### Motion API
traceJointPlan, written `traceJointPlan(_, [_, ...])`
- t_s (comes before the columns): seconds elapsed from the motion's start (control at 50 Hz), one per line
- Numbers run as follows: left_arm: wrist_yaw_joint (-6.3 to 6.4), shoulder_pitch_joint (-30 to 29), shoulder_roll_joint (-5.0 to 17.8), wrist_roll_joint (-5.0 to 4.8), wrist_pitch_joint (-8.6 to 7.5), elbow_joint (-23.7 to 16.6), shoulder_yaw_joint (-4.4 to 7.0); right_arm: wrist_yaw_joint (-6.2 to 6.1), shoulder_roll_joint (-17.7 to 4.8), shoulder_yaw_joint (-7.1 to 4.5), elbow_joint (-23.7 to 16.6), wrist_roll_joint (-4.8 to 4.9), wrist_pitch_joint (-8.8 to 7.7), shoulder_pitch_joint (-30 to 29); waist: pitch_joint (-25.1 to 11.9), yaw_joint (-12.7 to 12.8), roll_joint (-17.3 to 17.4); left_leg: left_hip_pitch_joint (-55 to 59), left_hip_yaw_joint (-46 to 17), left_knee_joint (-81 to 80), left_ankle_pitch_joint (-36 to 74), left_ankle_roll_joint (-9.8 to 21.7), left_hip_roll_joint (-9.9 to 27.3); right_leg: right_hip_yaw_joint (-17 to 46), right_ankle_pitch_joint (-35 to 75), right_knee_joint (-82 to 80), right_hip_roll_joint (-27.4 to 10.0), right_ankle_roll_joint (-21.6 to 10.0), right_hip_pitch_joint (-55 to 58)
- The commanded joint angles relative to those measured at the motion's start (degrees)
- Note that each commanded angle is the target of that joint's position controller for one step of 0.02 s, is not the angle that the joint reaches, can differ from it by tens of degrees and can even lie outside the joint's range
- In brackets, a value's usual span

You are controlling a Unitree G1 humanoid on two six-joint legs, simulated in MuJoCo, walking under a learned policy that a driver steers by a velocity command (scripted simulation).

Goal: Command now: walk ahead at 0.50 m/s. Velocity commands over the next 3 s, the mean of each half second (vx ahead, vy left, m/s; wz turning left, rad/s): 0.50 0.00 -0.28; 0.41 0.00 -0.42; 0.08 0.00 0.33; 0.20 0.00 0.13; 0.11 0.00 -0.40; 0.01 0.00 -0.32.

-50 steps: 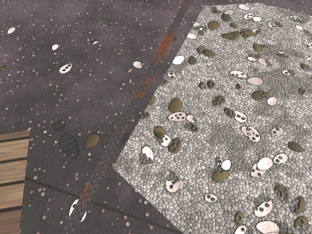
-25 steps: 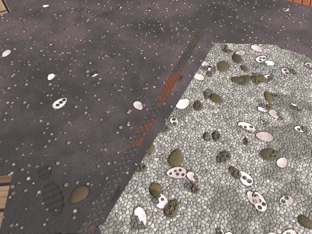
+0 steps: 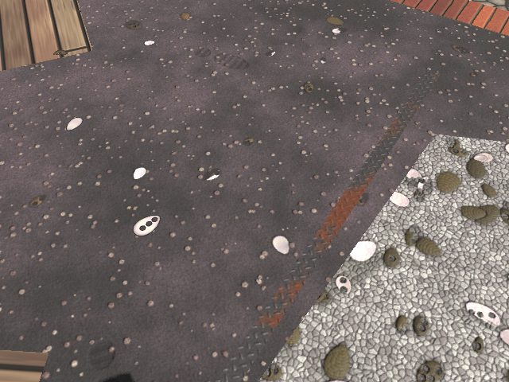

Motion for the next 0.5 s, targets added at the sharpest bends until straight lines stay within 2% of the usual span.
traceJointPlan(0.02, [0.79,3.7,8.7,0.50,-0.25,-0.7,1.63,-0.20,-3.7,-0.62,-5.0,0.12,-0.98,-6.7,3.1,-0.3,-5.9,0.6,1.4,-3.7,-2.0,1.1,-1.9,7.9,28.6,-0.3,-17.3,-6.5,0.5])
traceJointPlan(0.06, [1.21,2.7,9.3,0.78,0.03,-0.4,1.77,-0.45,-4.3,-0.99,-4.9,0.06,-1.46,-5.3,2.4,-1.8,-6.1,4.4,1.7,-6.5,-6.7,2.7,-3.3,7.5,35.7,3.5,-18.2,-5.9,2.8])
traceJointPlan(0.08, [1.33,2.2,9.4,0.75,0.16,-0.2,1.78,-0.78,-4.9,-1.41,-3.8,-0.06,-1.83,-1.8,0.7,-3.3,-6.3,10.4,2.0,-8.3,-8.7,3.5,-4.9,7.5,42.5,8.1,-17.8,-5.2,2.3])
traceJointPlan(0.1, [1.25,1.5,9.6,0.52,0.37,-0.1,1.73,-1.27,-5.9,-2.08,-1.2,-0.30,-2.40,6.0,-3.1,-6.8,-5.2,20.2,2.5,-12.2,-7.8,4.8,-6.5,6.5,46.1,16.8,-16.2,-4.4,0.6])
traceJointPlan(0.12, [1.08,0.8,8.9,0.06,0.24,-0.9,1.37,-2.01,-8.7,-3.17,1.7,-1.28,-3.14,16.0,-9.3,-10.5,-3.1,35.3,-2.0,-12.5,-7.3,6.9,-2.0,5.2,37.4,28.7,-13.8,-3.3,-8.0])
traceJointPlan(0.14, [0.65,2.9,4.0,-1.80,0.03,-3.6,0.07,-2.78,-14.4,-4.61,2.1,-2.87,-3.39,23.6,-18.0,-11.2,6.2,52.7,-23.2,-14.5,-13.5,11.3,15.1,1.3,11.4,48.4,-7.4,-1.0,-25.8])
traceJointPlan(0.16, [1.17,6.2,6.0,-1.67,0.57,-2.5,0.98,-2.19,-14.7,-5.11,2.4,-1.03,-2.33,22.8,-21.4,-9.6,9.7,53.9,-38.4,-20.5,-14.6,15.1,21.9,2.8,-16.3,60.1,-2.0,-0.9,-35.1])
traceJointPlan(0.18, [1.37,2.0,9.1,-0.42,1.07,-2.5,2.05,-1.87,-10.7,-4.26,1.6,0.17,-1.95,17.5,-12.3,-7.7,2.5,45.8,-31.1,-22.1,-17.8,13.3,18.8,6.2,-11.9,61.9,-5.9,-1.4,-38.1])
traceJointPlan(0.2, [0.92,-1.3,7.4,-0.26,0.97,-3.2,1.82,-1.67,-7.3,-3.45,1.0,0.44,-2.29,12.9,-5.6,-6.4,1.0,37.5,-23.6,-25.1,-16.1,11.7,16.3,6.5,-7.5,59.9,-7.9,-1.3,-37.7])
traceJointPlan(0.22, [0.60,-2.5,6.0,-0.10,1.35,-3.2,1.78,-1.65,-5.3,-2.98,1.0,0.35,-2.72,10.7,-2.3,-4.9,0.7,31.8,-17.9,-27.6,-13.6,9.4,13.6,6.3,-4.9,57.2,-9.4,-1.1,-35.7])
traceJointPlan(0.24, [0.18,-2.8,5.8,0.83,2.13,-3.3,2.00,-1.95,-4.3,-2.66,1.7,0.51,-3.17,10.6,-0.6,-3.6,1.9,28.2,-13.6,-28.9,-10.4,7.8,11.6,6.2,-3.8,55.5,-10.3,-0.6,-34.0])
traceJointPlan(0.26, [-0.30,-2.0,4.8,1.27,2.96,-2.9,1.95,-2.16,-4.0,-2.57,2.1,0.52,-3.62,10.8,-0.3,-2.6,2.1,26.5,-10.4,-29.6,-7.7,7.0,10.5,5.8,-2.7,55.3,-10.5,-0.2,-32.6])
traceJointPlan(0.32, [-1.15,-5.3,4.0,1.17,4.21,-4.5,2.31,-2.40,-4.9,-2.94,3.6,1.08,-4.92,13.8,0.1,-1.7,1.5,27.1,-4.1,-30.9,-0.5,6.7,9.7,4.9,1.9,54.7,-11.0,0.6,-36.2])
traceJointPlan(0.4, [-1.69,-13.4,3.7,1.02,4.59,-7.7,2.33,-2.69,-4.5,-2.83,5.2,0.73,-4.88,17.6,2.1,-2.7,1.4,29.1,2.0,-31.3,4.0,6.2,8.4,3.7,9.9,48.4,-11.4,1.4,-42.5])
traceJointPlan(0.46, [-2.13,-19.6,2.8,1.01,4.33,-9.9,1.65,-2.96,-4.9,-2.73,6.0,0.70,-4.79,19.2,3.2,-3.8,1.4,30.3,6.0,-30.5,8.4,5.4,7.8,1.0,14.7,38.1,-10.4,1.3,-41.1])
traceJointPlan(0.5, [-2.40,-23.5,2.5,1.19,4.28,-11.5,1.24,-3.32,-5.7,-2.84,6.8,0.67,-4.64,21.3,3.7,-5.0,1.5,33.0,7.6,-29.9,11.3,5.2,8.8,-1.3,15.3,32.9,-9.9,0.6,-40.3])
Next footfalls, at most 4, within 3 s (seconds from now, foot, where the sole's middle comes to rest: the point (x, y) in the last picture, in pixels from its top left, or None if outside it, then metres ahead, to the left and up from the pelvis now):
0.12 left None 0.24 0.11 -0.78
0.68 right None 0.47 -0.11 -0.78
1.18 left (301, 303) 0.70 -0.05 -0.78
1.68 right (361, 345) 0.58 -0.21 -0.78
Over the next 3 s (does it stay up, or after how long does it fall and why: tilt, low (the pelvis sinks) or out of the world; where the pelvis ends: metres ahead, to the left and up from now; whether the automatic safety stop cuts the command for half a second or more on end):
stays up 0.72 -0.12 0.00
